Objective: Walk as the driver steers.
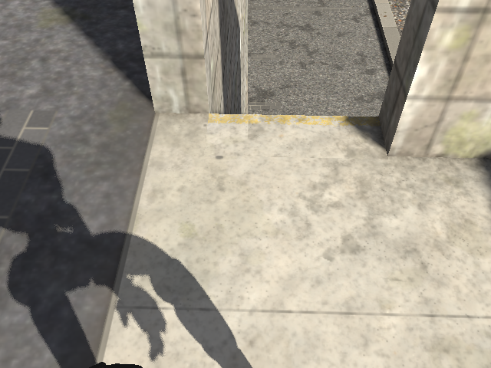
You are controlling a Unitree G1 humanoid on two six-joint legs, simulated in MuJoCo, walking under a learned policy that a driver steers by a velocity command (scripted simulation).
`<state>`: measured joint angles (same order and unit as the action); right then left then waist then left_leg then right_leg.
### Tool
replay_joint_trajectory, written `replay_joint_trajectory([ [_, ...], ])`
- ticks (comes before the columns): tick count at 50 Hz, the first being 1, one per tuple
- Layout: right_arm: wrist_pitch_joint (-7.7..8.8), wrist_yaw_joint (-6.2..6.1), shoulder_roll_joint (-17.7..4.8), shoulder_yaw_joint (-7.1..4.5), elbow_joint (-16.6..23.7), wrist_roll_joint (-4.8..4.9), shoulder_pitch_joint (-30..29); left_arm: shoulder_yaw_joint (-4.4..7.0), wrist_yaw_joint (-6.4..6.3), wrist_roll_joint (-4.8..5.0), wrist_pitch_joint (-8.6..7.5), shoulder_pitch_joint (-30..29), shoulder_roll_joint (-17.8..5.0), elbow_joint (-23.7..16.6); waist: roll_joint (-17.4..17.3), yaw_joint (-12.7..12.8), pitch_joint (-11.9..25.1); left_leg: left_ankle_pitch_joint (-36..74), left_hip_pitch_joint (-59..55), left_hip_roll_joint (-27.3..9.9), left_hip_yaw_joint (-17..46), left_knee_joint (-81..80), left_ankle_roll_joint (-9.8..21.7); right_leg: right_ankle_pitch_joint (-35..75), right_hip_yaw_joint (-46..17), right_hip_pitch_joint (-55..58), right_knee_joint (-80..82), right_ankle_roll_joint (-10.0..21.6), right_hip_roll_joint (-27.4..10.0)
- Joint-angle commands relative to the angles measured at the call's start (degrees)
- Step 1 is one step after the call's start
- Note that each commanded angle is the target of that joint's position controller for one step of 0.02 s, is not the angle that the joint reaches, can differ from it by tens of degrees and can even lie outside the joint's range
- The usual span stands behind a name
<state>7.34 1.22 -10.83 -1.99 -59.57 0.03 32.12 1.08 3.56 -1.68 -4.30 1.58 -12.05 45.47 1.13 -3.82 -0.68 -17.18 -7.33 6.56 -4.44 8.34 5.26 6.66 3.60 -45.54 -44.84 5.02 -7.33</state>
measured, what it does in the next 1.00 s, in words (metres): walks ahead, turning right: right foot, then left foot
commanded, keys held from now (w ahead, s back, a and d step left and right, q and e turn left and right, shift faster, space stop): w+shift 0.06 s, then w+e+shift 0.72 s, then w+q+shift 0.22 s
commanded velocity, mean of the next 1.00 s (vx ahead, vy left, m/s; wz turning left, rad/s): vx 0.84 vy -0.11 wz -0.55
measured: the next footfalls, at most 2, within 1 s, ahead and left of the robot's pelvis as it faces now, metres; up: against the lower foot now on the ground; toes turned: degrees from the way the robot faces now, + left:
right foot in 0.14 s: +0.36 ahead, -0.07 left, +0.00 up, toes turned -5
left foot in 0.58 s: +0.81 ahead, +0.06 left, +0.00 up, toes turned -23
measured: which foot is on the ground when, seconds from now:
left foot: down 0.00-0.16, up 0.18-0.56, down 0.58-1.00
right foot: up 0.00-0.12, down 0.14-0.56, up 0.58-1.00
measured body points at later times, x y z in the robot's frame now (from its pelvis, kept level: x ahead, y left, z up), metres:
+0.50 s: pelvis +0.49 -0.03 +0.00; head +0.52 -0.03 +0.45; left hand +0.46 +0.25 -0.13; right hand +0.72 -0.27 -0.05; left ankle +0.74 +0.10 -0.69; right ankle +0.32 -0.07 -0.73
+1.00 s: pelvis +0.88 -0.15 -0.02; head +0.92 -0.16 +0.43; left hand +1.20 -0.12 -0.11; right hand +0.65 -0.38 -0.11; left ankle +0.77 +0.07 -0.73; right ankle +0.96 -0.37 -0.70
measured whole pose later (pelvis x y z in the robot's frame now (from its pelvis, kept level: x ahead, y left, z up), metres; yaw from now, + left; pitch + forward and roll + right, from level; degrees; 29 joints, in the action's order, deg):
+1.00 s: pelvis +0.88 -0.15 -0.02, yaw -32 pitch +2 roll +2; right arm 8.8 0.2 -21.1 -5.3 -47.8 -6.5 31.5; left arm -0.5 10.1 0.2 4.1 1.1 -16.4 34.6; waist 4.2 -8.9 -0.9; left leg -27.1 -7.5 -2.9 -8.8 20.4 -4.2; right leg -1.2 -6.9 -42.0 -46.1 -2.6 -1.0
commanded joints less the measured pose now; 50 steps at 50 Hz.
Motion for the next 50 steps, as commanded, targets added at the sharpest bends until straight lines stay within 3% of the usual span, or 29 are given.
replay_joint_trajectory([
  [1, 1.51, -0.77, -7.8, -0.62, 3.2, 0.39, -0.6, -0.44, 0.14, 0.72, -0.58, -7.7, -2.0, -4.6, -1.8, 1.5, -9.7, 37.8, 11.3, -14.3, 3.9, -10.0, 3.4, 5.5, 4.5, 12.3, 10.5, 1.5, 4.1],
  [4, 0.43, -1.90, -11.9, -1.07, 2.6, -1.13, 0.0, 0.48, -0.94, 0.60, -0.63, -4.1, -5.1, -4.1, -6.7, 4.5, -2.7, 71.8, -3.6, -16.7, 1.3, 2.6, 1.7, -4.5, 7.1, 17.0, 13.4, 3.6, 10.8],
  [6, -1.45, -3.31, -14.1, -1.89, 2.3, -2.93, -1.6, 2.15, -2.05, 0.79, -0.57, 12.6, -8.8, 0.9, -9.5, 12.2, 6.6, 80.4, -5.2, -18.3, -1.2, 25.1, 0.7, -11.7, 6.3, 32.0, 13.7, 5.9, 13.9],
  [7, -2.04, -3.48, -14.4, -2.22, 3.1, -3.06, -4.5, 3.31, -2.74, 0.42, -0.34, 23.6, -10.7, 4.2, -8.7, 17.8, 11.1, 72.7, 1.8, -17.0, -2.7, 41.8, 0.8, -13.6, 4.2, 44.6, 16.0, 7.7, 12.1],
  [8, -1.45, -2.96, -10.3, -1.49, 5.1, -3.35, -6.4, 4.84, -3.46, -0.29, 0.25, 31.3, -14.6, 5.6, -2.5, 18.6, 15.2, 40.8, 17.2, -12.4, -2.0, 63.0, 1.5, -27.5, -9.8, 57.7, 11.0, 9.9, 1.3],
  [9, 0.04, -0.75, -3.5, -0.12, 7.9, 0.37, -0.4, 5.78, -2.81, -0.84, 0.68, 27.6, -16.9, 6.2, 18.6, 9.4, 19.3, -7.6, 45.1, -1.5, 3.9, 82.0, -2.1, -37.7, -47.8, 72.9, 23.3, 21.0, -11.1],
  [10, 0.95, -1.22, -8.1, -0.44, 9.9, -0.21, -8.2, 5.57, -2.02, -0.17, 0.61, 23.4, -13.2, 5.8, 6.8, 10.3, 13.7, -2.3, 53.1, -5.5, 9.1, 81.1, 0.1, -35.6, -48.6, 69.9, 29.3, 19.0, -8.9],
  [12, 1.92, -1.11, -7.9, -0.04, 12.9, -1.27, -16.2, 4.61, -1.95, 0.06, 0.00, 20.0, -8.1, 7.0, -5.1, 6.9, 3.5, 3.2, 50.2, -10.2, 9.5, 71.3, 0.2, -23.9, -36.0, 53.0, 31.7, 15.2, -5.3],
  [16, -1.58, 0.21, -5.6, 0.87, 17.1, -4.54, -19.8, 3.78, -3.23, 1.61, -1.70, 19.6, -7.9, 7.4, -3.7, 1.1, -3.1, -1.0, 45.5, -13.4, 8.1, 59.6, -5.0, -19.4, -27.2, 33.9, 35.6, 14.2, 0.9],
  [20, -1.86, 1.23, -5.7, 2.21, 23.9, -2.90, -34.9, 4.66, -2.73, 1.57, -2.71, 20.7, -10.7, 5.5, -0.9, 4.2, -8.1, 16.4, 36.5, -11.8, 3.6, 35.2, -7.7, -9.5, -21.4, 21.3, 40.1, 11.4, 6.0],
  [24, -1.86, 0.68, -8.1, 1.85, 25.6, -1.53, -37.9, 5.65, -2.18, 2.35, -2.46, 24.6, -13.2, 5.2, 1.8, 7.6, -4.2, 25.0, 29.4, -8.4, 3.6, 24.5, -6.3, 5.3, -22.4, 31.9, 36.3, 7.7, 4.5],
  [27, -1.33, -0.92, -13.2, -0.30, 23.4, -1.58, -27.3, 6.37, -2.95, 1.73, -1.84, 24.2, -16.4, 4.5, 2.2, 2.5, 4.9, 14.5, 16.8, -5.2, 4.2, 20.4, -4.6, 23.7, -22.5, 40.9, 17.2, 4.2, 4.6],
  [28, -1.15, -1.96, -15.4, -1.45, 21.1, -1.66, -16.7, 6.71, -2.81, 1.45, -1.85, 21.6, -17.7, 3.7, 1.9, -3.7, 10.2, 11.3, 4.7, -7.4, 4.6, 21.5, -4.1, 20.9, -21.7, 35.8, 3.8, 3.2, 6.6],
  [29, -1.17, -3.29, -19.6, -2.92, 19.5, -3.07, -4.5, 5.34, -2.62, 1.20, -2.28, 19.8, -12.5, 1.8, -1.7, -8.5, 18.2, -6.0, -8.9, -17.7, 14.4, 23.1, -3.1, 6.0, -18.9, 26.6, -14.7, 3.0, 9.5],
  [30, -1.26, -3.04, -23.4, -3.60, 19.5, -5.99, -4.7, 2.88, -3.09, 4.28, -2.11, 26.8, -2.2, -1.0, -19.3, -1.7, 24.8, -18.4, -21.0, -35.9, 43.5, 13.9, 1.1, -37.3, -13.1, 9.0, -32.7, 1.7, 14.7],
  [31, -1.65, -2.58, -21.7, -4.38, 19.6, -4.43, -8.8, 2.71, -3.79, 3.39, -1.41, 25.7, -6.8, -1.5, -20.9, -0.1, 22.3, -30.5, -15.5, -35.6, 56.0, 5.8, 3.4, -32.1, -10.7, 1.8, -37.5, 3.0, 10.8],
  [32, -1.73, -2.37, -14.8, -3.04, 20.6, -3.69, -14.3, 3.25, -3.62, 1.96, -0.54, 19.0, -9.5, -1.0, -11.7, -0.6, 12.0, -29.3, -6.0, -31.6, 43.6, 4.8, 2.3, -25.6, -9.1, 0.5, -35.8, 2.9, 7.0],
  [33, -1.81, -2.12, -11.9, -2.31, 19.8, -3.35, -16.0, 3.40, -2.77, 1.16, -0.01, 16.1, -9.6, -1.1, -5.9, 0.0, 6.8, -16.8, 0.9, -28.7, 33.4, 5.3, 1.6, -22.5, -8.4, 2.0, -32.7, 2.4, 5.1],
  [36, -1.06, -1.43, -6.7, -0.50, 15.9, -3.63, -12.5, 3.12, -0.65, -0.03, 2.16, 11.4, -6.9, -3.0, -5.0, 1.9, 0.6, 20.5, 8.9, -24.3, 14.6, 6.8, -0.4, -22.2, -7.1, 3.9, -29.3, 1.2, 2.5],
  [37, -0.47, -1.19, -7.5, -0.58, 14.4, -2.14, -11.4, 2.96, -0.62, 0.06, 3.01, 10.7, -5.9, -3.6, -5.3, 3.8, -0.1, 41.8, 7.3, -25.0, 10.3, 10.6, -1.7, -22.7, -5.9, 1.2, -29.2, 0.8, 3.2],
  [39, 0.22, -1.13, -8.8, -0.78, 13.0, -0.43, -8.9, 1.91, 0.50, -0.44, 3.28, 8.3, -4.0, -6.5, -8.6, 5.1, 1.0, 53.6, 8.7, -24.3, 3.1, 10.5, -3.1, -18.1, -3.7, 2.0, -24.0, 0.8, 3.5],
  [40, -0.59, -3.43, -13.5, -2.25, 9.7, 0.51, -3.2, 1.66, 3.61, -3.31, 3.77, 4.6, -4.6, -8.7, -6.9, 5.2, -0.2, 65.6, 6.2, -25.4, 3.9, 13.3, -2.9, -17.8, -3.6, -1.1, -22.1, 1.2, 3.6],
  [41, -1.93, -7.23, -17.6, -3.60, 10.9, 5.16, -1.9, 1.83, 4.78, 1.68, 4.65, 13.1, -5.2, -9.5, -6.2, 6.7, -5.5, 73.1, 1.9, -27.7, 9.7, 17.9, -2.6, -27.1, -11.0, -8.9, -29.3, -0.3, 7.9],
  [43, -2.73, -9.12, -17.3, -3.28, 11.7, 3.37, -3.6, 1.29, 5.72, 2.13, 5.26, 8.7, -6.0, -12.1, -4.3, 7.8, -5.4, 59.7, 5.7, -28.6, 7.6, 15.6, -2.2, -23.4, -13.8, -11.5, -26.1, -0.5, 8.0],
  [44, 3.47, -2.48, -17.6, -2.71, 16.6, -9.53, -6.0, -0.75, 7.33, -0.12, 7.95, 5.1, -7.2, -12.6, 4.2, 2.0, 2.7, 42.5, 10.8, -21.7, -0.6, 10.6, -2.3, -11.2, -13.4, -3.7, -13.0, -10.4, 4.1],
  [45, 4.59, -1.05, -23.2, -5.43, 20.9, -8.95, -14.5, 0.42, 9.06, 1.13, 8.27, 5.8, -6.6, -13.7, -3.4, 5.8, 2.4, 37.5, 21.3, -14.4, -4.2, 9.1, -3.4, -4.7, -10.2, 11.6, -12.0, -11.6, 5.0],
  [47, 4.72, -0.19, -25.3, -6.06, 25.2, -7.81, -24.8, -0.08, 8.90, 3.65, 9.28, 7.2, -7.3, -13.5, -5.4, 11.0, 0.2, 54.7, 39.6, -16.1, -3.8, 4.6, -4.6, 1.2, -8.7, 32.9, -12.8, -11.1, 6.8],
  [49, 3.90, -1.00, -23.7, -6.35, 22.4, -6.74, -18.5, 1.43, 5.76, 2.03, 8.88, 7.5, -13.6, -10.9, -6.7, 7.9, -4.0, 73.1, 21.2, -22.5, -0.1, 9.3, -5.2, -8.5, -8.5, 22.8, 1.3, -7.4, 6.5],
  [50, 3.16, -0.91, -24.8, -6.88, 19.9, -6.38, -12.6, 0.85, 4.12, 0.29, 9.16, 6.0, -13.3, -10.9, -8.7, 5.4, -3.5, 83.0, 12.6, -23.6, 1.6, 14.5, -4.1, -10.5, -6.7, 19.9, 10.7, -5.6, 8.1],
])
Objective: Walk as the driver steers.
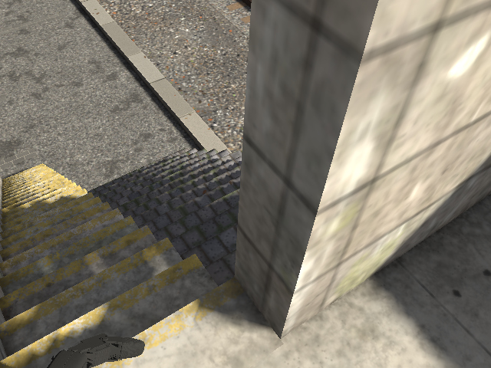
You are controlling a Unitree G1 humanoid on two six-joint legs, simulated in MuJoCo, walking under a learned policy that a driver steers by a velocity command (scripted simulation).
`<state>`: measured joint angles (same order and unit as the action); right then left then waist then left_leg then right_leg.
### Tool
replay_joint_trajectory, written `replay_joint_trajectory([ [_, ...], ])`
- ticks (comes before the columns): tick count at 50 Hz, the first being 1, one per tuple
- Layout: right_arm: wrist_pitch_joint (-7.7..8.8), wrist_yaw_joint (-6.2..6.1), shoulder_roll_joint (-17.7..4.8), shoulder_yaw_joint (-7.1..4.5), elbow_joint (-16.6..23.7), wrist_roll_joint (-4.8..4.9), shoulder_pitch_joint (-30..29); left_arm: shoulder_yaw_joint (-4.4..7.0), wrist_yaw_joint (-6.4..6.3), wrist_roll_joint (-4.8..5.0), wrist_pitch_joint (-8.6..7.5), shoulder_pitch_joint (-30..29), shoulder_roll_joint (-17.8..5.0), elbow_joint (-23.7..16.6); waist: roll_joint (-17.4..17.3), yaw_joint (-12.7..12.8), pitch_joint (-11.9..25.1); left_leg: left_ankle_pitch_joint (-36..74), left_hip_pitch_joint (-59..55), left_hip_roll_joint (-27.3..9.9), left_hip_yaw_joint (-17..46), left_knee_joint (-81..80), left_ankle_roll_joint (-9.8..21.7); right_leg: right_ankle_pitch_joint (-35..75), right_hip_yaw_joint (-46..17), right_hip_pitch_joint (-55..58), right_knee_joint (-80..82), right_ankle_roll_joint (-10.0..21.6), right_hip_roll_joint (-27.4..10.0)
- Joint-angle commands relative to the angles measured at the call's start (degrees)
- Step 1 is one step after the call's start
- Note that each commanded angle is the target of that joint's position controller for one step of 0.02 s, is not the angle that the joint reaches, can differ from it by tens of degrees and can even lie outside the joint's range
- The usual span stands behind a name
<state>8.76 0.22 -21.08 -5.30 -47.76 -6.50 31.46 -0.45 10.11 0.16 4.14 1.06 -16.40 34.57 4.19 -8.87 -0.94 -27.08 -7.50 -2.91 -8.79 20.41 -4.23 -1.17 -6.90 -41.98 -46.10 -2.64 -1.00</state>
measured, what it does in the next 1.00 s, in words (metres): walks ahead, turning left: right foot, then left foot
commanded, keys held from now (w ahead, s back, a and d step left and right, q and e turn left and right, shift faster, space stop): w+q+shift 0.82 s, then w+shift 0.14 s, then w+e+shift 0.04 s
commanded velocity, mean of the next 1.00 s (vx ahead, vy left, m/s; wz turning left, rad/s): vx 0.11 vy -0.05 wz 0.75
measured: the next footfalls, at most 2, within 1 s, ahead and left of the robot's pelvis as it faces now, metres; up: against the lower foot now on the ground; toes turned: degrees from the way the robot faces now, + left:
right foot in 0.04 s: +0.22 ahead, -0.14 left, +0.00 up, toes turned +0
left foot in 0.54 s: +0.32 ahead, +0.12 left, +0.00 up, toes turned +29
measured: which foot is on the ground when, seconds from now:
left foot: down 0.00-0.06, up 0.08-0.52, down 0.54-0.94, up 0.96-1.00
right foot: up 0.00-0.02, down 0.04-0.54, up 0.56-0.92, down 0.94-1.00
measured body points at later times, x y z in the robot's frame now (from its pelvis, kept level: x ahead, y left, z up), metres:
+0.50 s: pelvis +0.24 -0.01 +0.02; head +0.27 -0.01 +0.47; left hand +0.28 +0.30 -0.07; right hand +0.43 -0.20 -0.11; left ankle +0.28 +0.12 -0.69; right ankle +0.18 -0.14 -0.71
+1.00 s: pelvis +0.32 +0.00 +0.01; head +0.35 +0.01 +0.46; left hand +0.13 +0.25 -0.09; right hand +0.56 -0.10 -0.12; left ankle +0.27 +0.11 -0.68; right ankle +0.39 -0.14 -0.72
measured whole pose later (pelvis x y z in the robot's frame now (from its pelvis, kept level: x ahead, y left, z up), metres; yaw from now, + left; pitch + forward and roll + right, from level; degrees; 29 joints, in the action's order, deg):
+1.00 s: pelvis +0.32 +0.00 +0.01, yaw +44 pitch +3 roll +1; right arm -1.9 6.4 -13.8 -2.3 -39.7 -3.0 17.8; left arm 4.3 -3.9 -0.8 -0.2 21.1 -18.6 45.5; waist -1.0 1.2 1.2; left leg -22.7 29.1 9.8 10.5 48.9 2.7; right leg -24.0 -4.0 -14.3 -33.2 -1.8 -2.4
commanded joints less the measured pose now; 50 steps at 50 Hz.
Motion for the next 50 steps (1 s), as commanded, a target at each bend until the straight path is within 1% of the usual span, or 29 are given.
replay_joint_trajectory([
  [1, 0.49, 0.65, -14.5, -3.51, 5.4, 0.40, -6.4, 2.24, -4.09, -2.51, 0.78, 9.0, -8.5, 2.1, -13.5, 9.7, -0.9, 104.5, 7.6, -14.9, 7.4, 9.3, 7.3, 2.0, 7.1, 22.1, 23.1, 4.7, 4.4],
  [2, 0.23, 2.36, -10.8, -1.71, 3.4, -0.65, 1.4, 2.85, -4.87, -0.75, 0.60, 16.9, -9.4, 4.1, -13.5, 10.4, 11.7, 104.2, 11.6, -13.0, 7.3, 21.3, 8.7, 19.7, 7.8, 44.9, 19.0, 12.0, 4.3],
  [3, 0.74, 4.29, 2.2, 2.51, 1.7, -2.65, 16.1, 3.63, -5.04, 0.35, 1.75, 26.1, -13.2, 7.1, 2.0, 5.3, 31.6, 55.2, 31.8, -7.0, 7.2, 47.7, 5.8, 50.2, -4.4, 79.3, 6.1, 28.7, -7.5],
  [4, 1.82, 4.93, 0.9, 3.01, 4.7, 0.24, 1.8, 2.54, -5.03, -0.83, 0.95, 26.0, -10.0, 4.1, 9.7, 12.3, 31.2, -19.4, 49.1, 9.2, 5.4, 73.1, 2.3, 58.5, -18.8, 80.9, 13.5, 34.6, -17.0],
  [5, -5.68, -1.35, -4.5, -1.42, 0.3, 8.16, -5.7, 5.28, -5.90, 0.03, -3.08, 19.7, -9.2, 3.8, -5.6, 16.6, 11.6, -16.2, 49.5, 6.7, 9.2, 67.5, 2.9, 66.6, -4.4, 53.5, 16.2, 24.0, -20.1],
  [7, -8.06, -3.18, -2.5, -1.00, 1.4, 6.27, -3.3, 2.95, -7.92, 0.56, -2.97, 12.0, -3.4, 4.3, -3.7, 8.1, 1.3, -8.7, 43.1, 2.3, 10.1, 51.2, 3.4, 52.8, 0.4, 39.3, 21.9, 16.6, -16.3],
  [9, -9.67, -3.02, -1.9, -1.16, 1.1, 5.12, -4.7, 2.23, -9.09, -3.18, -3.05, 10.7, -1.0, 2.5, 0.5, 7.6, 3.2, 2.5, 32.7, 1.4, 6.0, 50.9, 1.8, 37.0, 7.9, 29.4, 25.9, 15.6, -11.7],
  [10, -4.27, -0.94, 4.3, 2.59, 7.1, 4.23, -3.7, 2.64, -8.08, -2.72, -5.86, 11.8, -3.0, 4.7, 8.9, 1.0, 14.0, -1.0, 29.7, -5.2, 16.8, 50.5, 0.6, 45.1, -4.4, 31.5, 29.3, 21.7, -25.2],
  [11, -4.47, -0.97, 1.8, 3.03, 2.4, 6.85, -1.7, 4.03, -8.48, -3.87, -8.95, 14.7, -4.9, 5.0, -3.8, 6.4, 6.9, 1.9, 37.6, -6.9, 22.4, 47.2, -2.9, 58.3, -7.2, 33.4, 31.3, 22.7, -31.9],
  [12, -5.73, -0.11, 4.8, 4.99, 3.2, 6.17, -4.6, 5.15, -9.67, -4.55, -10.80, 11.3, -7.5, 5.0, -6.8, 6.0, 4.5, 4.2, 40.4, -8.0, 21.2, 44.9, -4.1, 58.7, -1.1, 31.4, 33.6, 22.4, -31.7],
  [16, -7.49, 5.25, 0.0, 3.58, 6.3, 2.27, -8.9, 6.79, -13.17, -4.37, -12.18, 1.6, -8.7, -0.1, 0.7, 4.7, 6.5, 16.8, 34.7, -3.4, 9.2, 41.3, -1.6, 28.7, 20.1, 28.5, 34.5, 16.8, -15.5],
  [20, -8.54, 8.03, 4.8, 5.22, 8.6, 4.56, -13.5, 8.77, -14.24, -5.89, -11.87, 8.7, -11.8, 2.3, 0.0, 8.3, 2.2, 18.4, 41.2, -5.5, 7.2, 26.7, 0.2, 40.3, 22.5, 41.9, 31.5, 15.3, -17.6],
  [21, -11.06, 2.34, 2.2, 1.68, 11.5, 6.39, -20.2, 6.53, -12.46, 2.68, -6.74, 18.9, -3.8, 6.6, -1.6, 13.4, 3.8, 20.1, 45.1, 2.1, -2.1, 26.4, 2.1, 34.9, 24.6, 53.0, 19.2, 7.4, -14.8],
  [22, -12.34, 0.55, 4.9, 2.66, 12.4, 7.07, -21.2, 5.62, -11.69, 3.92, -5.15, 20.4, -3.3, 6.3, 3.2, 14.2, 2.0, 19.3, 45.2, 2.5, -3.2, 23.5, 2.8, 32.7, 25.4, 51.1, 16.9, 5.5, -14.8],
  [26, -12.27, -2.64, 4.3, 0.42, 10.9, 9.17, -8.6, 6.91, -9.95, 2.92, -2.80, 12.8, -7.9, 3.9, 8.1, 5.2, 1.5, 17.5, 24.3, 7.2, -3.8, 12.9, 5.3, 35.0, 26.6, 34.8, -1.6, 2.2, -15.7],
  [27, -10.95, -4.12, 0.1, -1.08, 10.0, 8.51, 0.7, 7.34, -10.06, 3.17, -2.80, 7.6, -8.0, 1.8, 2.6, -2.0, 4.0, 30.3, 13.4, 4.7, 5.4, 3.6, 9.1, 21.2, 24.9, 24.8, -19.2, -1.3, -11.5],
  [28, -11.67, -3.92, -10.3, -3.34, 9.8, 8.90, 1.5, 5.80, -10.53, 0.99, -3.20, 5.6, -1.7, -3.1, -14.9, 1.6, 0.3, 76.3, 3.0, -10.9, 31.5, 6.0, 18.3, -40.1, 20.8, -1.4, -41.8, -5.5, 0.8],
  [29, -11.61, -2.34, -14.8, -4.63, 10.7, 8.44, 3.6, 4.56, -11.85, 0.02, -3.41, 7.8, -1.5, -4.1, -10.9, 0.9, 12.5, 75.6, -1.0, -18.7, 43.7, 3.1, 28.0, -41.7, 4.0, -2.2, -44.8, -5.4, -0.2],
  [31, -12.98, -2.39, -5.0, -2.54, 13.3, 5.48, -7.3, 5.01, -12.68, -0.11, -3.82, 5.0, -3.9, -2.7, -3.1, 4.2, 6.9, 35.2, 8.9, -14.8, 37.6, -1.6, 26.1, -32.8, 0.8, -0.3, -36.0, -2.3, -3.7],
  [32, -12.50, -1.68, -2.2, -1.39, 14.2, 4.41, -11.5, 5.52, -13.54, -0.84, -2.84, 5.7, -5.0, -1.0, -0.5, 6.4, 1.0, 44.8, 13.2, -14.8, 37.2, 0.2, 22.6, -28.3, 0.7, -0.8, -33.2, -1.3, -2.8],
  [34, -11.91, -1.48, -1.2, -0.90, 13.9, 6.01, -12.9, 5.50, -13.48, -1.95, -1.06, 7.1, -3.7, -0.6, -4.4, 8.5, 4.0, 50.1, 18.4, -10.0, 30.2, 0.5, 19.6, -24.7, 0.4, 7.3, -28.0, -0.5, -2.3],
  [35, -5.04, 1.59, 4.2, 2.69, 11.2, 2.68, -9.0, 6.39, -12.95, -4.93, -4.53, 16.0, -7.7, 1.1, -22.6, 13.3, 13.2, 35.5, 25.4, -8.2, 28.1, -5.6, 22.1, -21.1, -1.6, 14.2, -31.5, -2.2, -1.4],
  [38, -1.70, 3.51, -0.3, 0.93, 13.7, 3.20, -18.9, 6.60, -13.76, -3.23, -5.92, 14.9, -6.6, 2.2, -7.7, 14.3, 6.8, 16.2, 34.0, -2.3, 25.3, -6.6, 16.8, -17.3, 4.8, 16.3, -23.2, -3.6, 0.4],
  [45, -4.49, 4.54, -4.6, -0.95, 12.1, 4.30, -13.4, 4.42, -11.12, 0.90, -6.66, 14.7, -3.3, 1.4, -10.7, 10.2, 6.4, 20.2, 21.3, -6.7, 38.9, 1.1, 19.7, -18.6, 6.1, 24.6, 12.8, -3.0, 2.2],
  [46, -8.26, 3.78, -0.4, 1.80, 10.6, 3.60, -15.2, 3.41, -9.05, -1.15, -9.21, 25.6, -0.6, 7.2, -7.4, 16.2, 7.1, 0.7, 40.1, 2.5, 36.7, 10.7, 13.8, -5.1, 4.2, 44.1, 11.3, -0.6, -3.4],
  [47, -10.09, 6.47, -0.2, 0.78, 17.7, 4.13, -26.1, 9.43, -14.37, 0.61, -5.42, 31.5, -16.9, 10.2, -7.1, 16.8, 7.4, 1.5, 48.9, 9.6, 20.2, 18.5, 10.3, -28.3, -15.5, 49.4, 33.3, 6.1, -14.4],
  [48, -10.61, 6.02, 3.1, 1.08, 16.4, 2.24, -20.0, 9.60, -15.40, 0.19, -4.57, 29.9, -21.1, 8.5, -5.4, 12.1, 1.2, -5.5, 53.7, 11.7, 24.5, 31.2, 6.0, -5.0, -25.6, 49.8, 25.6, 6.7, -30.3],
  [49, -10.80, 6.62, 5.8, 2.05, 15.6, 3.84, -10.9, 11.81, -16.31, -2.05, -3.13, 30.6, -27.5, 11.2, 5.9, 9.4, 3.8, -2.6, 60.0, 10.6, 21.8, 38.5, 6.3, -3.9, -43.1, 46.6, 31.8, 16.6, -36.6],
  [50, -10.51, 6.69, 5.2, 2.30, 12.8, 3.35, -14.2, 10.65, -15.91, -1.80, -3.72, 27.1, -21.3, 12.0, 0.7, 8.8, 0.2, 2.7, 63.0, 8.1, 24.2, 47.4, 7.0, -6.6, -40.5, 44.7, 32.3, 18.3, -33.7],
])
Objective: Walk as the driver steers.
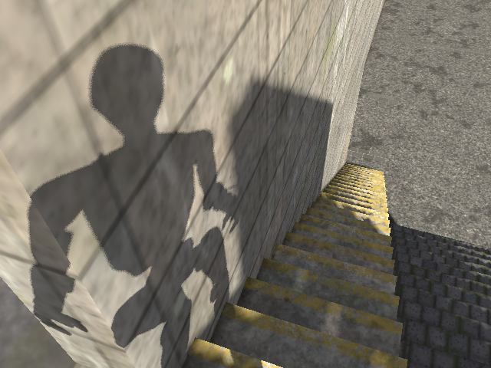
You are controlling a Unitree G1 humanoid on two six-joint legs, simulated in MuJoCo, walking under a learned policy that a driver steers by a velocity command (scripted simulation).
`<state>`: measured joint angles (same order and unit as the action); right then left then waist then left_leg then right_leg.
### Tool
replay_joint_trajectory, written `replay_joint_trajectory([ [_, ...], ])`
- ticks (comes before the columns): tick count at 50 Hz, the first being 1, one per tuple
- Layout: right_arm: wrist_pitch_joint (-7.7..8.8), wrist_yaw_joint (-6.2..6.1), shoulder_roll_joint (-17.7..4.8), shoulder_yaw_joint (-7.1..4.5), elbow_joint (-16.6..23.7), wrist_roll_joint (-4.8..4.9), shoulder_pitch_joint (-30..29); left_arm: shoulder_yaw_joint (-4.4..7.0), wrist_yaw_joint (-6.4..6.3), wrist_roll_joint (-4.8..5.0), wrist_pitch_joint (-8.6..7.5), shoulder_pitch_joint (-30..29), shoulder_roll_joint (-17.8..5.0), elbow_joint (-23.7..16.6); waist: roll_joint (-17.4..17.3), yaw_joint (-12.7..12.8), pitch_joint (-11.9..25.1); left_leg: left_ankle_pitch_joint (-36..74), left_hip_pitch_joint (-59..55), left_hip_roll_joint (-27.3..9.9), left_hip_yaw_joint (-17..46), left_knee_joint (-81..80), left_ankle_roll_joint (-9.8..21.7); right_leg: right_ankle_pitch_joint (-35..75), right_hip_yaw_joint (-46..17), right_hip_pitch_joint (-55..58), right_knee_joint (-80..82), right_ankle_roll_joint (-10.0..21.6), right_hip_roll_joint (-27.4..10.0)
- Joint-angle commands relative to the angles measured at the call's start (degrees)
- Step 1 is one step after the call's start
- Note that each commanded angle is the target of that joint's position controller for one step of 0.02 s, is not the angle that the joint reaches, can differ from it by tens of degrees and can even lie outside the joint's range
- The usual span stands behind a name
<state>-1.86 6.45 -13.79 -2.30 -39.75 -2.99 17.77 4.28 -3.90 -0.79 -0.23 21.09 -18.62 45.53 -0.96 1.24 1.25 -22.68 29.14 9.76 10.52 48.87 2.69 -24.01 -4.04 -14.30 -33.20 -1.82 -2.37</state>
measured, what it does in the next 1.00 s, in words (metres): steps to the left, turning right: left foot, then right foot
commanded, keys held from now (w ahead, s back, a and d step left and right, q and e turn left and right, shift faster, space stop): w+e+shift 0.72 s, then w+shift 0.08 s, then w+q+shift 0.20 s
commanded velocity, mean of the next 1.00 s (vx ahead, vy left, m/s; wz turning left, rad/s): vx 0.21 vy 0.14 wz -0.50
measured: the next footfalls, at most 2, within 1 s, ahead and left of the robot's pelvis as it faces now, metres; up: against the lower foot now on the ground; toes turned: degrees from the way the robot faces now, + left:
left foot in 0.26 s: +0.18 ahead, +0.19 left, +0.00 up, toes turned -6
right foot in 0.60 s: +0.00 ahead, +0.02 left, +0.00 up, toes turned -26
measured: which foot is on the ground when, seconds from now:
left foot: up 0.00-0.24, down 0.26-0.60, up 0.62-0.92, down 0.94-1.00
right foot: down 0.00-0.26, up 0.28-0.58, down 0.60-0.96, up 0.98-1.00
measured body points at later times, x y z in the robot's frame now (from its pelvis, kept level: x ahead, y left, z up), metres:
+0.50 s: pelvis +0.03 +0.09 +0.00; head +0.06 +0.10 +0.45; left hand +0.18 +0.36 -0.12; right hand +0.15 -0.18 -0.09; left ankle +0.14 +0.19 -0.73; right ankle -0.04 +0.03 -0.65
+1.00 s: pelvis +0.02 +0.15 -0.01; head +0.04 +0.16 +0.44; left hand +0.34 +0.19 -0.06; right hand -0.03 -0.14 -0.10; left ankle +0.06 +0.24 -0.73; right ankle -0.04 +0.04 -0.72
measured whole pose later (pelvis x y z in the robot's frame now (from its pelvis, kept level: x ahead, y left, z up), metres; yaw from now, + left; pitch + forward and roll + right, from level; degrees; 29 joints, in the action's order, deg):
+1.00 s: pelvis +0.02 +0.15 -0.01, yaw -31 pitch +2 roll +0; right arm -0.3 1.0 -15.2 -2.1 -37.7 0.8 15.1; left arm 0.1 -0.1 -0.5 0.3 3.5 -12.9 28.6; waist 2.6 -4.5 2.0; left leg -25.7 20.2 0.3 -4.5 40.9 2.5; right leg -24.6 -3.8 -25.2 -48.7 2.8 1.0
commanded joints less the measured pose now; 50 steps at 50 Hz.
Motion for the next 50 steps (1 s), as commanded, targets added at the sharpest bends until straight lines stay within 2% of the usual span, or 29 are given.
replay_joint_trajectory([
  [1, 0.36, 0.41, -3.1, -1.09, 3.9, -0.99, -1.1, 4.97, -0.74, 0.17, 0.31, 2.4, -14.9, 1.7, 5.0, -4.1, -5.0, 5.0, 25.9, -6.8, 3.9, 20.9, 0.0, 13.4, -31.9, 13.1, 18.0, 14.0, -26.0],
  [4, -0.44, -0.15, -2.3, 0.08, 2.4, -1.21, -5.0, 2.34, 1.79, 0.12, -1.05, 3.4, -7.0, 5.2, 11.9, -3.1, -5.7, 10.6, 11.5, -8.2, -7.6, 14.6, -1.5, 33.6, -8.3, 3.4, 12.8, 6.6, -10.3],
  [8, 0.71, -1.12, 0.4, 1.62, 3.7, 1.51, -13.2, 3.84, 1.35, -0.68, 0.63, 6.9, -11.0, 6.3, 17.7, 0.6, -8.3, 2.9, -1.0, -7.6, -12.5, -4.3, -3.4, 35.5, -6.2, -3.7, 13.2, 5.1, -8.5],
  [9, 1.43, -4.04, -2.6, 0.58, 2.6, 4.00, -12.8, 2.62, 2.07, -0.05, 1.49, 0.7, -9.3, 3.2, 23.8, 1.9, -12.3, 4.6, -2.9, -4.7, -12.8, -13.8, -4.0, 59.3, -5.5, -2.5, 8.2, 5.3, -4.8],
  [11, 1.72, -5.55, -6.2, -1.02, 0.7, 2.61, -6.6, 2.67, 2.29, 1.53, 2.16, -0.3, -11.6, 1.3, 21.9, -0.1, -3.0, 16.3, -15.8, -3.4, -13.8, -24.4, -3.0, 60.7, -9.7, 0.6, 4.0, 4.1, -5.9],
  [12, 1.91, -6.08, -9.0, -2.06, 0.4, 1.85, -3.8, 2.19, 2.36, 1.85, 1.69, 0.4, -10.2, 0.2, 18.5, -0.5, 1.8, 21.2, -24.0, -7.7, -11.1, -26.9, -1.2, 54.9, -10.1, -1.2, -1.7, 2.5, -4.6],
  [13, 1.64, -6.44, -10.9, -2.34, 0.9, 1.32, -0.5, 1.87, 2.47, 1.43, 1.40, 0.9, -8.0, -2.2, 8.7, -1.4, 11.0, 29.9, -35.2, -19.0, -4.6, -24.7, 1.3, 27.2, -9.4, -5.4, -11.7, 1.9, -3.1],
  [14, 0.52, -6.52, -16.3, -3.01, 3.0, 2.75, -4.9, 0.34, 2.68, 0.90, 1.98, 5.9, -2.3, -5.3, -13.5, 1.2, 17.9, 57.3, -40.7, -32.7, 6.0, -21.1, 8.9, -13.7, -1.5, -15.7, -22.5, -0.4, 3.7],
  [15, 0.34, -6.33, -10.0, -2.27, 2.3, 3.45, -1.7, 2.11, 0.98, -0.71, 3.38, 5.5, -5.5, -2.3, -8.9, -2.7, 15.8, 59.9, -30.6, -32.8, 3.8, -23.6, 13.6, -19.6, 2.8, -14.5, -36.5, 0.4, 3.8],
  [18, 0.16, -7.34, -4.3, -0.32, 2.4, 2.55, -9.0, 2.39, 0.28, -0.68, 6.14, 5.2, -4.9, -1.5, -9.1, 1.9, 4.9, 35.0, -16.1, -25.3, -7.3, -30.3, 9.5, -8.1, 3.5, -12.7, -39.4, 1.6, 0.9],
  [23, 1.98, -8.08, -2.1, -0.21, 3.5, 2.32, -13.9, 2.19, 3.41, -0.26, 8.70, 0.9, -4.7, -5.3, -13.7, 2.9, 2.9, 20.1, -13.2, -28.3, -8.9, -32.5, 10.4, -6.2, 2.9, -9.0, -34.1, 2.9, -1.7],
  [25, 1.64, -8.78, -4.0, -0.60, 2.1, 1.41, -13.0, 1.67, 5.05, -0.65, 7.87, -2.2, -3.3, -7.7, -13.4, 2.4, 3.2, 19.1, -13.8, -27.6, -12.1, -30.4, 6.9, -8.4, 2.5, -4.8, -22.2, 5.1, -3.0],
  [27, -0.38, -9.44, -4.0, -0.19, 2.0, 0.88, -12.9, 1.58, 5.08, -0.62, 6.02, -4.3, -3.3, -8.3, -11.0, 0.1, 2.7, 13.9, -14.2, -26.7, -13.8, -28.1, 5.9, -6.5, 7.4, -3.9, -15.5, 5.2, 0.1],
  [29, -2.46, -9.59, -6.2, -0.83, 1.8, 2.64, -11.7, 1.16, 5.38, -1.09, 4.34, -1.0, -2.0, -8.5, -4.8, 2.3, 1.4, 8.8, -8.9, -26.7, -17.3, -22.0, 2.7, 2.0, 9.7, 2.5, -1.2, 6.3, 1.5],
  [30, -3.10, -9.41, -6.9, -1.31, 0.6, 2.96, -8.9, 1.27, 5.39, -1.78, 3.70, -1.2, -2.7, -9.0, 3.6, 2.6, -2.2, 0.9, -1.2, -23.7, -20.6, -14.2, -1.9, 6.4, 3.1, 5.0, 7.2, 6.9, 0.5],
  [31, -3.84, -9.36, -3.5, -0.91, 1.6, 3.27, -6.4, 1.93, 4.56, -2.16, 3.24, -1.9, -8.3, -11.4, 24.0, 1.4, -5.9, -10.7, 13.8, -15.7, -24.5, 5.0, -6.7, 13.9, -23.3, 5.2, 14.6, 9.9, -15.5],
  [32, -4.26, -9.35, -6.0, -1.05, 7.1, 2.76, -15.9, 4.36, 3.46, -0.42, 3.29, 1.1, -16.4, -12.0, 22.0, 5.3, -7.5, -14.5, 16.7, -10.9, -13.4, 11.2, -6.9, 27.9, -34.4, -2.4, 18.7, 16.4, -20.9],
  [34, -3.32, -9.15, -5.3, -1.07, 6.9, 2.96, -15.8, 3.74, 1.71, -0.48, 3.43, -3.0, -13.4, -12.0, 12.1, 0.9, -8.6, 0.1, 16.8, -11.4, -7.4, 21.5, -6.5, 10.8, -24.3, -4.4, 16.0, 13.8, -13.5],
  [35, -3.46, -8.87, -6.4, -1.60, 6.5, 2.52, -14.2, 2.72, 1.23, -0.87, 4.16, -7.4, -11.0, -13.3, 11.8, -1.1, -6.9, 5.2, 16.5, -11.3, -6.4, 23.3, -6.2, 8.2, -21.9, -4.2, 14.3, 12.1, -10.8],
  [39, -3.64, -8.43, -4.4, -1.59, 5.3, 1.44, -9.7, 1.44, 1.24, 0.37, 2.02, -10.1, -5.6, -14.9, 6.6, -1.9, 2.8, 10.2, 11.2, -10.4, -9.4, 26.7, -7.0, 26.5, -14.5, -0.1, 6.0, 13.2, -6.6],
  [40, -4.13, -9.00, -7.2, -3.36, 5.3, 8.54, -12.1, 1.19, 2.32, 2.13, 3.12, -9.9, -5.0, -15.7, 6.9, -0.6, 8.1, 11.2, 8.3, -9.3, -7.9, 24.4, -6.7, 30.5, -14.4, 5.9, 3.3, 12.1, -4.9],
  [41, -2.22, -5.85, -5.5, -1.58, 7.6, 8.00, -13.1, -1.61, 4.67, 4.27, 1.54, -16.1, 0.3, -18.1, 12.1, -3.5, 15.2, 12.3, 5.0, -9.0, -14.5, 20.6, -9.4, -6.5, -9.6, -1.3, 7.4, 10.0, -4.2],
  [43, -1.21, -3.82, -4.5, -0.95, 8.1, 7.22, -15.4, -1.55, 5.69, 3.84, 1.30, -17.3, -1.7, -20.5, 15.9, -1.5, 7.5, 10.1, -2.1, -9.7, -17.1, 8.8, -9.9, -10.2, -8.7, -9.5, 11.4, 9.6, -3.0],
  [45, 1.34, -3.18, -5.0, -0.66, 8.8, 6.93, -13.6, -1.44, 4.27, 4.34, -0.02, -12.8, -3.4, -19.4, 15.5, 0.0, 0.6, 5.4, -3.5, -12.4, -15.2, -4.6, -6.9, -6.0, -10.4, -6.5, 11.4, 11.5, -5.6],
  [46, 2.55, -2.67, -6.0, -0.80, 8.0, 6.51, -10.7, -1.61, 4.21, 5.27, -0.40, -13.9, -3.2, -20.2, 11.9, -0.4, -0.7, 8.4, -6.7, -13.8, -15.1, -13.1, -4.6, -5.0, -11.7, -6.2, 9.5, 12.7, -7.0],
  [47, 1.34, -5.61, -4.5, -0.46, 4.7, 3.59, -4.6, -0.34, 3.11, 0.11, 0.13, -13.4, -5.5, -18.5, 6.3, -1.4, 0.3, 6.3, -16.1, -12.0, -18.9, -15.2, -2.1, -7.7, -14.8, -10.6, 9.9, 14.2, -8.6],
  [48, 1.89, -6.23, -4.8, -0.34, 2.3, 2.64, 3.0, -0.74, 2.93, -1.47, -0.05, -15.1, -3.2, -18.9, -4.5, -5.1, -2.5, 2.9, -20.3, -9.5, -16.2, -18.0, -1.9, -7.9, -8.9, -14.2, -3.4, 12.5, -3.8],
  [49, 2.89, -6.22, -6.5, -0.23, 1.6, 1.99, 8.5, -2.22, 3.10, -1.80, -0.66, -20.5, 2.1, -21.7, -16.5, -7.3, -7.6, -6.0, -20.4, -18.5, 2.0, -23.2, 1.4, -4.3, 0.1, -26.6, -23.5, 8.0, 2.0],
  [50, 2.79, -5.58, -13.2, -2.13, 2.6, 3.29, 6.5, -2.67, 3.58, -0.77, -1.01, -24.9, 1.2, -27.3, -22.2, -7.4, -13.4, -15.6, -25.3, -26.8, 28.2, -35.0, 8.2, -6.8, 3.4, -48.1, -30.3, 3.5, 4.9],
])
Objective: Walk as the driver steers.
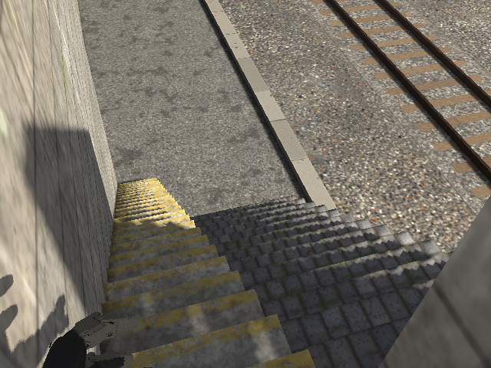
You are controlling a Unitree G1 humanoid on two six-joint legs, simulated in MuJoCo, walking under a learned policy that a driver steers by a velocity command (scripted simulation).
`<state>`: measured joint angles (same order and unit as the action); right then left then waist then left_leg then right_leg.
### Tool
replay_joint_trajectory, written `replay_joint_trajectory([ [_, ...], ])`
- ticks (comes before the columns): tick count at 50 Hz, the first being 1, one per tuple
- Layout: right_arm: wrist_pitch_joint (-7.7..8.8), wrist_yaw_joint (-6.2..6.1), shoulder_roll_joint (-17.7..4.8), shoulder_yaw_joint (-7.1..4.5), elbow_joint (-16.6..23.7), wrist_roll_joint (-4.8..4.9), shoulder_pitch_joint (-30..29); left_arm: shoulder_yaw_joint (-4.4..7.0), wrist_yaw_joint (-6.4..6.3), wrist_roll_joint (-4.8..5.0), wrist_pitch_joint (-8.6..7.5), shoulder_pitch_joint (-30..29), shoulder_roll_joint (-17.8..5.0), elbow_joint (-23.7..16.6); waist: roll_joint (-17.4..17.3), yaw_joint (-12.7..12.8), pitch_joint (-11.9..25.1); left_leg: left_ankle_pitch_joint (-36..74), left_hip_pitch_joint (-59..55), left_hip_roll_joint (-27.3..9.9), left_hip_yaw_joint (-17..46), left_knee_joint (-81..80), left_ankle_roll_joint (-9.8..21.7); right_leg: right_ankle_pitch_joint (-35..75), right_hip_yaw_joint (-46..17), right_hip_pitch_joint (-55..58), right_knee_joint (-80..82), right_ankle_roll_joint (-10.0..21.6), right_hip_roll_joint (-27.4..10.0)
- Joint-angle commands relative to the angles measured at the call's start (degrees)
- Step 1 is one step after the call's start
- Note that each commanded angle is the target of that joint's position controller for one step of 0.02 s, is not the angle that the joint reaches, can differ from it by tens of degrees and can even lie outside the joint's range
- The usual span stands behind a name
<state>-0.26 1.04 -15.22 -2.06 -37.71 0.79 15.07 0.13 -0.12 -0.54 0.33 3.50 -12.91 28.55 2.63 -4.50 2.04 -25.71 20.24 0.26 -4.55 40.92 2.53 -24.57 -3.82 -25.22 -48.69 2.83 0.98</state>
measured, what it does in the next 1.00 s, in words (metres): walks ahead, turning left: right foot, then left foot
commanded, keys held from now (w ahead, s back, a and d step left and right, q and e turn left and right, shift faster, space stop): w+q+shift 0.42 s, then w+shift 0.28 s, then w+e+shift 0.30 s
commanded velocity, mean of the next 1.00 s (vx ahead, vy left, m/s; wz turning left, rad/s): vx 0.61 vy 0.01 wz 0.33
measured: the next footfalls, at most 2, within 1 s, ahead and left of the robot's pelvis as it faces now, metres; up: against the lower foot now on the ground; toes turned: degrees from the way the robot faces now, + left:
right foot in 0.38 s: +0.24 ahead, -0.12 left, +0.00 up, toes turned +21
left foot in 0.78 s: +0.25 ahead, +0.16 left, +0.00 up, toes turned +31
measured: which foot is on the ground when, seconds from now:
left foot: down 0.00-0.38, up 0.40-0.76, down 0.78-1.00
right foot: up 0.00-0.36, down 0.38-0.74, up 0.76-1.00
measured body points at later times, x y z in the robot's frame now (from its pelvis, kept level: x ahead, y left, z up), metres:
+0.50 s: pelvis +0.16 -0.03 +0.01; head +0.18 -0.02 +0.46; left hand +0.22 +0.28 -0.08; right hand +0.36 -0.26 -0.10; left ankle +0.05 +0.08 -0.63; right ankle +0.20 -0.13 -0.71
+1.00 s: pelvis +0.27 +0.04 -0.08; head +0.31 +0.03 +0.37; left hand +0.21 +0.30 -0.18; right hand +0.47 -0.12 -0.20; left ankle +0.22 +0.14 -0.71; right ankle +0.39 -0.06 -0.69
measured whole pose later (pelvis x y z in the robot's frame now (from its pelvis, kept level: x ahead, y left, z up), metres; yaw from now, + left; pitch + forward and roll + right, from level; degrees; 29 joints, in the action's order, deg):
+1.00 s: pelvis +0.27 +0.04 -0.08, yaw +21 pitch +3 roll +2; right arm 7.9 -0.5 -13.7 2.5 -37.0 -5.7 16.3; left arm -0.1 2.1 -6.3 -2.1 23.5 -16.1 40.4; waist -1.2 1.0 -0.9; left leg -38.2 35.6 -5.0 -8.5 70.8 1.1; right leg 3.0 -4.6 -50.6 -76.5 -4.0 -1.3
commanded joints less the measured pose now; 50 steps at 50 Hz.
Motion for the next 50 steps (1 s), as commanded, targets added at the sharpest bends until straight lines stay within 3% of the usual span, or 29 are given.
replay_joint_trajectory([
  [1, 1.59, -0.04, -11.4, -2.58, 1.8, -0.57, 8.3, 1.82, 0.01, -2.29, -2.39, -9.6, -6.0, -10.9, -14.6, -1.2, -12.2, -20.0, -16.6, -20.6, 52.6, -29.9, 12.5, -0.4, -1.9, -40.1, -18.1, -2.9, -1.7],
  [2, 2.06, -0.27, -10.7, -2.66, 1.9, -0.90, 7.9, 2.76, 0.36, -2.22, -2.91, -11.6, -8.0, -10.3, -7.5, -0.7, -8.7, -18.2, -17.1, -19.9, 50.0, -28.4, 12.6, 3.3, -4.0, -37.1, -17.4, -4.1, -3.0],
  [4, 2.47, -0.74, -10.4, -3.27, 2.5, -1.17, 6.1, 2.34, 0.92, -1.30, -2.41, -10.1, -6.7, -8.8, -5.6, 0.5, -4.7, -11.0, -13.7, -15.2, 39.1, -26.2, 10.3, 7.6, -2.0, -29.2, -15.5, -6.2, -4.3],
  [7, 3.04, -1.74, -6.9, -2.86, 0.8, -0.05, 7.2, 1.91, 1.59, -0.74, -0.59, -9.1, -4.9, -6.1, -9.1, 0.3, -2.8, -0.1, -10.2, -8.9, 29.1, -26.9, 8.2, 18.3, -0.2, -20.2, -9.8, -8.2, -3.0],
  [12, 2.57, -2.26, -8.4, -4.31, -1.1, 0.42, 11.1, 1.80, 3.38, -1.87, -2.44, -14.2, -5.0, -3.0, -8.0, -2.7, -1.3, 9.3, -17.6, -7.7, 27.6, -26.1, 8.1, 22.0, 0.1, -14.9, 4.6, -6.9, -0.1],
  [14, 2.29, -1.39, -6.8, -3.90, 0.1, -0.11, 6.3, 0.68, 3.07, -1.21, -2.12, -10.5, -2.1, -0.7, -11.5, 0.1, 0.0, 17.3, -7.2, -4.4, 21.9, -25.7, 6.4, 21.7, 2.0, 2.8, 7.4, -7.5, 1.2],
  [17, 1.35, -2.04, -7.6, -4.18, 1.6, -0.54, 1.7, 2.45, 1.96, -0.28, -1.89, -2.8, -7.1, 0.9, -13.4, 5.4, -1.6, 26.6, -4.2, -4.8, 24.5, -19.8, 6.0, 13.7, -0.4, 15.2, 14.9, -6.5, 0.7],
  [19, 1.08, -1.90, -5.5, -3.87, 2.7, -0.53, -0.1, 4.26, 0.36, -2.31, -2.85, 11.4, -11.9, 4.2, -3.4, 11.5, 2.2, 29.4, 1.4, -0.9, 22.5, 2.8, 4.4, 11.6, -2.3, 29.6, 20.4, -3.1, -2.7],
  [20, 0.91, -1.83, 0.0, -2.04, 4.4, -1.50, 4.4, 4.55, -0.50, -3.23, -3.86, 18.2, -15.0, 4.3, 12.1, 9.8, 7.0, 1.6, 13.8, 2.6, 17.4, 19.4, 4.2, 18.4, -14.3, 40.8, 17.3, -1.7, -15.1],
  [21, 1.12, -2.79, 0.5, -1.19, 5.2, -0.08, 6.6, 5.39, -0.08, -1.49, -3.82, 15.9, -17.5, 4.9, 23.1, 6.8, 9.2, -1.4, 27.5, 3.8, 11.7, 30.7, 4.5, 6.7, -34.4, 40.8, 25.9, 1.5, -21.6],
  [23, 0.90, -1.91, -2.7, -1.60, 1.8, -3.32, 3.5, 3.18, 0.74, -1.37, -3.97, 11.1, -8.9, 3.8, 4.0, 4.8, 2.1, 8.4, 26.4, -0.6, 13.8, 39.8, 4.8, 4.6, -29.4, 26.2, 25.2, 5.9, -20.4],
  [24, 0.56, -1.27, -3.1, -1.47, 2.5, -3.24, -0.2, 2.40, 1.16, -1.43, -4.27, 10.6, -7.0, 4.2, 0.8, 4.7, -1.5, 10.2, 25.1, -1.7, 14.4, 38.0, 3.7, 11.2, -22.4, 20.2, 25.3, 6.8, -18.6],
  [27, -1.13, -0.95, -5.1, -1.90, 3.0, -2.43, -3.5, 3.03, 1.33, -0.67, -5.00, 10.4, -10.0, 6.5, 4.5, 3.4, -5.3, 15.3, 20.1, -2.2, 17.0, 26.2, 0.2, 17.7, -12.8, 9.7, 28.1, 7.6, -14.7],
  [29, -2.23, -1.32, -7.4, -3.25, 0.7, -2.71, -3.1, 5.07, -0.25, -0.46, -4.49, 20.6, -15.0, 10.4, -4.3, 4.4, -3.8, 10.6, 25.8, 1.8, 16.6, 23.4, -0.9, 54.9, -13.3, 20.4, 20.7, 8.8, -19.2],
  [31, -4.25, -0.51, -6.9, -3.09, 1.5, -4.61, -8.3, 6.96, -4.04, 0.83, -1.72, 29.5, -19.5, 16.1, -3.3, 6.0, -7.8, 0.2, 35.1, 5.7, 12.7, 31.2, -1.6, 96.0, -11.7, 27.4, 14.1, 8.5, -23.5],
  [32, -5.05, -1.01, -5.6, -2.65, 2.6, -4.37, -10.8, 7.26, -4.02, -0.51, -1.68, 31.7, -20.5, 15.7, 0.9, 8.2, -2.3, 4.4, 34.0, 5.9, 13.5, 36.5, -1.0, 92.0, -9.6, 28.2, 12.8, 10.0, -24.0],
  [33, -3.73, -2.79, -4.0, -1.86, 2.2, -1.46, -11.7, 5.00, -2.03, -0.95, -1.69, 24.1, -14.5, 13.2, 4.0, 7.1, -2.9, 8.7, 29.9, 4.7, 14.8, 31.9, -0.3, 74.9, -6.1, 22.0, 15.0, 10.2, -20.0],
  [34, 2.10, 3.49, 0.6, 2.17, 5.7, -5.76, -5.5, 1.42, -3.15, -0.68, -5.72, -6.3, -5.8, 0.2, 11.3, -2.5, 6.5, 21.7, 12.1, -0.5, 4.4, 34.7, -6.6, 51.2, 8.1, 0.2, 20.6, 7.3, -6.3],
  [35, 4.60, 7.84, 3.0, 2.56, 2.1, -4.40, 1.7, -0.65, -1.98, -0.82, -6.52, -16.5, -2.5, -0.2, 10.3, -9.0, 7.0, 30.6, -20.2, -2.9, 6.8, 34.9, -7.5, 39.3, 13.6, -23.4, 17.9, -0.6, -2.5],
  [36, 5.85, 9.73, -0.1, 1.44, 0.7, -1.58, 14.6, 1.10, -1.43, 0.44, -6.17, -17.4, -9.3, 1.8, 1.8, -13.7, 5.4, 32.3, -31.0, 1.0, 3.5, 30.1, -7.4, 35.8, 14.9, -32.1, 8.6, -4.1, -1.1],
  [38, 7.60, 8.15, -5.5, -0.88, -1.6, -3.20, 30.6, 3.41, -1.43, -1.20, -6.64, -12.9, -13.6, 1.4, -13.1, -14.7, 0.5, 31.3, -32.4, 2.6, 2.8, 10.7, -2.0, -3.2, 12.4, -33.8, -20.7, -7.6, 2.2],
  [39, 7.78, 5.86, -11.6, -2.31, -1.4, -4.05, 31.9, 3.75, -0.99, -1.50, -6.24, -1.2, -10.6, 3.2, -19.5, -8.9, -1.9, 59.9, -26.3, -0.9, 9.4, -1.5, 4.6, -19.3, 7.5, -29.3, -41.1, -6.5, 6.7],
  [40, 8.09, 7.06, -17.6, -2.37, 6.9, -2.70, 15.8, 2.02, 0.58, -1.27, -6.37, 17.7, -4.4, 7.3, -17.8, 5.2, 12.4, 95.5, -22.9, -17.6, 33.0, -1.9, 23.2, -18.0, -10.5, -22.0, -40.6, -5.5, 7.7],
  [41, 9.03, 7.26, -12.3, -0.31, 11.1, -2.28, 2.5, 1.91, 0.38, -0.39, -7.21, 16.1, -8.5, 5.3, -10.3, 7.1, 3.7, 73.5, -11.3, -24.2, 42.7, -2.1, 27.0, -16.8, -11.0, -31.8, -43.8, -8.5, 3.7],
  [43, 8.88, 3.17, -2.8, 3.38, 12.0, -0.88, -5.6, -0.98, -0.50, -1.82, -5.66, 20.6, -5.8, 8.1, -0.7, 7.9, 6.1, 30.5, 1.9, -23.3, 38.3, 2.9, 20.0, -0.3, -11.5, -31.1, -37.8, -9.9, -4.6],
  [44, 8.81, 0.85, -4.1, 2.76, 10.8, -3.51, -7.0, -1.65, -0.63, -2.62, -5.33, 23.5, -4.3, 9.1, 3.6, 9.2, 8.2, 25.2, 10.2, -21.5, 29.5, 4.4, 17.4, 9.5, -8.8, -24.3, -38.3, -9.3, -4.2],
  [46, 9.48, -1.16, -5.3, 2.35, 9.7, -7.29, -11.7, -0.78, 1.95, -6.41, -4.31, 25.8, -4.2, 10.6, 0.4, 11.2, 7.2, 14.6, 20.3, -14.6, 11.1, 8.8, 11.4, 24.1, -0.3, -15.5, -36.7, -8.0, -1.4],
  [47, 10.29, -2.49, -3.2, 3.05, 8.8, -7.21, -10.7, -0.04, 2.48, -6.67, -3.88, 22.9, -5.6, 10.0, -2.9, 8.6, 7.2, 2.0, 16.2, -14.6, 8.6, 10.3, 7.4, 33.1, -2.3, -19.8, -30.7, -7.7, -3.5],
  [50, 9.10, -3.01, -5.5, 2.20, 2.4, -6.86, 2.9, 1.11, 3.17, -6.32, -2.79, 11.0, -7.2, 4.4, -5.9, 1.0, -2.0, -7.8, 7.7, -23.7, 19.1, 13.4, 10.4, 34.8, -1.5, -32.3, -21.1, -5.0, -6.5],
])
